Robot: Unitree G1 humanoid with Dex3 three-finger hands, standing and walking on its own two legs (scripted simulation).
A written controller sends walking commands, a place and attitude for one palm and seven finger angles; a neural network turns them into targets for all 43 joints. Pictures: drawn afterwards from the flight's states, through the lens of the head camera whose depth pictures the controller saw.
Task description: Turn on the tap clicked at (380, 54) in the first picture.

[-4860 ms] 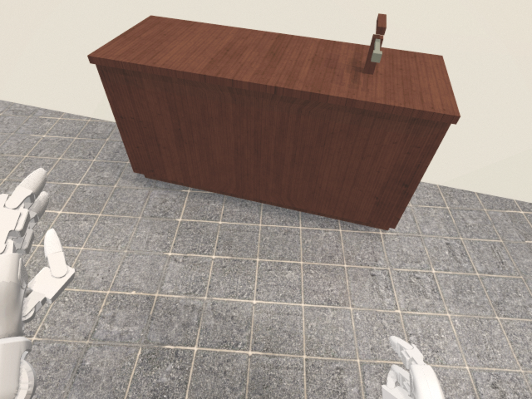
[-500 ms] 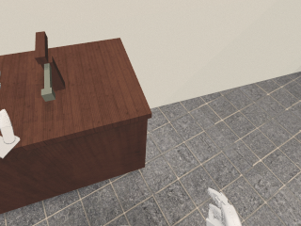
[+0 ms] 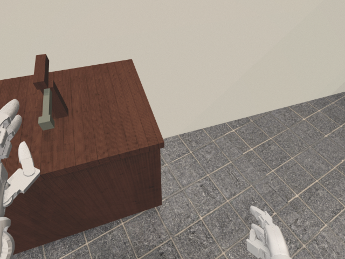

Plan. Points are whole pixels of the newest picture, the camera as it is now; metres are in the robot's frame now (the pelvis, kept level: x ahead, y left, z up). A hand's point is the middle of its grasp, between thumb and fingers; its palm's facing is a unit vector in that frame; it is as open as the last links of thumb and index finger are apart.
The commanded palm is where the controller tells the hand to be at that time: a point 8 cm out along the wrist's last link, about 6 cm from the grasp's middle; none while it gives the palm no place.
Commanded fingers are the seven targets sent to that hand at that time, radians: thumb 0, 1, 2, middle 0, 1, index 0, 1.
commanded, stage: look again from close up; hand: left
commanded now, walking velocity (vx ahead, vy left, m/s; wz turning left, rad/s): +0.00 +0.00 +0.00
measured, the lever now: (46, 122) +0.41 +0.37 +0.05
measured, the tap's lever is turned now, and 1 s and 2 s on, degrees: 0 0 0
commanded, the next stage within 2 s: shuffle to correct the standing spot in 0.04 s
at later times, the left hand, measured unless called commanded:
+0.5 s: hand (37, 161) +0.25 +0.27 +0.15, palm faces +0.43 -0.84 -0.34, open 7.4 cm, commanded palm +0.19 +0.30 +0.17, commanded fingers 0.00 0.90 0.90 -0.20 -0.30 -0.20 -0.30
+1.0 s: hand (32, 119) +0.33 +0.31 +0.16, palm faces +0.45 -0.83 -0.33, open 7.4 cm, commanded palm +0.28 +0.34 +0.17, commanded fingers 0.00 0.90 0.90 -0.20 -0.30 -0.20 -0.30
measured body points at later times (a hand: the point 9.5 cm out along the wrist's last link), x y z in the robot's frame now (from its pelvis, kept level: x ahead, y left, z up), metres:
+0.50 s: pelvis +0.04 +0.01 -0.02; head +0.05 +0.03 +0.43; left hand +0.22 +0.31 +0.16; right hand +0.20 -0.24 -0.09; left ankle +0.00 +0.08 -0.74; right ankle +0.00 -0.12 -0.74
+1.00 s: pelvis +0.12 +0.06 -0.01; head +0.15 +0.08 +0.44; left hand +0.30 +0.35 +0.18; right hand +0.31 -0.17 -0.09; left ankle +0.16 +0.21 -0.71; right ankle +0.14 -0.04 -0.74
